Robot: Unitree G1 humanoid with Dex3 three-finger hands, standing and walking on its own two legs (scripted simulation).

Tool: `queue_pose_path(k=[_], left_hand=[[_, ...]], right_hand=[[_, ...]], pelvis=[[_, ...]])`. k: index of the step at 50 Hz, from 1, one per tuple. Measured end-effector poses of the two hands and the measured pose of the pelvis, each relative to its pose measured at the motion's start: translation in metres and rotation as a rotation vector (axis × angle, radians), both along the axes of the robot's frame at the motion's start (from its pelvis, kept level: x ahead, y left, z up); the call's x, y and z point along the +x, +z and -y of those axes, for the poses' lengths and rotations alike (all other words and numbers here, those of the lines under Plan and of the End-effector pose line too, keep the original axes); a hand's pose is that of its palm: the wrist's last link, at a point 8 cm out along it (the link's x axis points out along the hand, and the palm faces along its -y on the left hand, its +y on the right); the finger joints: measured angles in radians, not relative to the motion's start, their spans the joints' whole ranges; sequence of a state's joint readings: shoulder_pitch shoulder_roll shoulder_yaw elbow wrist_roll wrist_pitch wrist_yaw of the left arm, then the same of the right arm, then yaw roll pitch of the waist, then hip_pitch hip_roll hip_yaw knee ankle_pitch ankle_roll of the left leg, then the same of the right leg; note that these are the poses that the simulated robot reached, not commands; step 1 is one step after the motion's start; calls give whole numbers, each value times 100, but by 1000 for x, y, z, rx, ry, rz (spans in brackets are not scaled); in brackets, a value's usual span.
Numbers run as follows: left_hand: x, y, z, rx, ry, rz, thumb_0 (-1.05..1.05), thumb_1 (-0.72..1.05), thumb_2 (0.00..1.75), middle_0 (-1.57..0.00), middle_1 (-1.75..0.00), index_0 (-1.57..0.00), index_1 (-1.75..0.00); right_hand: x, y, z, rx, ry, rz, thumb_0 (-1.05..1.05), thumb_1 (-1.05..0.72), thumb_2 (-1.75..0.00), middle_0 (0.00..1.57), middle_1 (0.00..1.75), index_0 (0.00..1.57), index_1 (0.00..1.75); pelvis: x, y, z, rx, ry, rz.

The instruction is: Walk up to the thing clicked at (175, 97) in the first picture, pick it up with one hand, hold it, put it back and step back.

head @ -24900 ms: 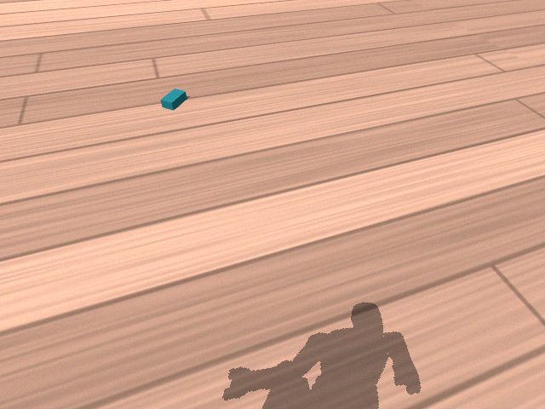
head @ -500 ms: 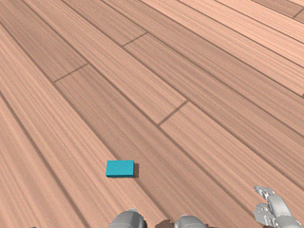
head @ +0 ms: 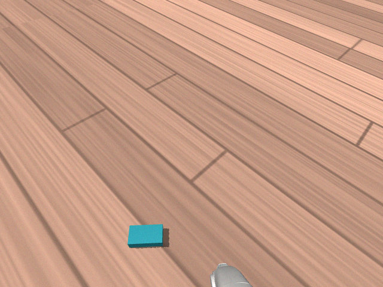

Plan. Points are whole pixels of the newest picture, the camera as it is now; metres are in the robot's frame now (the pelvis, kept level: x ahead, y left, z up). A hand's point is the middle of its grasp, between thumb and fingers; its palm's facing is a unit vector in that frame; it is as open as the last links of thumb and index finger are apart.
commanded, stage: walk up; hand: left
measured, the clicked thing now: (146, 235) +0.47 +0.18 -0.74
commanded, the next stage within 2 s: stand in 1.98 s
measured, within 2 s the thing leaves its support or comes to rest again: neither
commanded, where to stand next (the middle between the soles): +0.07 -0.04 m, yaw -3 degrees
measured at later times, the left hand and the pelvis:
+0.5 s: hand out of the picture +0.11 +0.23 -0.15, palm faces +0.00 -0.94 -0.33, open 7.4 cm; pelvis +0.04 -0.03 -0.01, yaw +0 degrees
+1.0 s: hand out of the picture +0.05 +0.25 -0.13, palm faces -0.05 -0.82 -0.57, open 7.4 cm; pelvis +0.01 -0.06 -0.02, yaw -3 degrees
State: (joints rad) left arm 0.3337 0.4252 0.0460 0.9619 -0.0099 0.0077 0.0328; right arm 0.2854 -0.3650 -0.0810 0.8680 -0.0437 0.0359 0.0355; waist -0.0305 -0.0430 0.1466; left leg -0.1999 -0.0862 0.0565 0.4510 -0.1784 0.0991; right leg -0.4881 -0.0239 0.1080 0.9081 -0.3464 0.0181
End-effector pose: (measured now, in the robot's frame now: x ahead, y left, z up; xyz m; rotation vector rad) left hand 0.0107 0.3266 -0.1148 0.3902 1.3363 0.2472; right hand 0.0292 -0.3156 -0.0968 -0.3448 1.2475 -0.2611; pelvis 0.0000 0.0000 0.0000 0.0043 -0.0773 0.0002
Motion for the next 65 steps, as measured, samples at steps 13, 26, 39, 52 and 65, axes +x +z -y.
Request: queue_pose_path(k=[13, 26, 39, 52, 65], left_hand=[[50, 17, 45, 36, -72, 155, 0, 90, 89, -20, -30, -20, -30], [94, -9, 53, -99, -23, 191, 0, 90, 89, -20, -30, -20, -30], [89, -24, 74, -87, -57, 88, 0, 90, 89, -20, -29, -20, -30], [28, 46, 35, 212, -42, 82, 0, 90, 89, -21, -30, -20, -30], [37, 0, 4, 58, 4, 118, 0, 90, 90, -20, -29, -20, -30]], right_hand=[[40, -36, 10, 116, 24, 80, 1, -90, -90, 20, 30, 20, 30], [59, -8, 35, -70, 65, 46, 1, -90, -90, 20, 30, 21, 30], [83, 4, 63, -80, 64, 120, 1, -90, -90, 20, 30, 21, 30], [78, -55, 48, 130, 37, 97, 1, -90, -90, 20, 30, 21, 30], [47, -30, 19, 36, 63, 82, 1, -90, -90, 20, 30, 21, 30]], pelvis=[[3, -7, 32, 14, -32, -14], [39, -10, 30, 21, 8, -18], [27, -13, 54, -2, -41, -33], [6, -16, 55, 4, -37, -44], [23, -23, 20, 19, 18, -15]])
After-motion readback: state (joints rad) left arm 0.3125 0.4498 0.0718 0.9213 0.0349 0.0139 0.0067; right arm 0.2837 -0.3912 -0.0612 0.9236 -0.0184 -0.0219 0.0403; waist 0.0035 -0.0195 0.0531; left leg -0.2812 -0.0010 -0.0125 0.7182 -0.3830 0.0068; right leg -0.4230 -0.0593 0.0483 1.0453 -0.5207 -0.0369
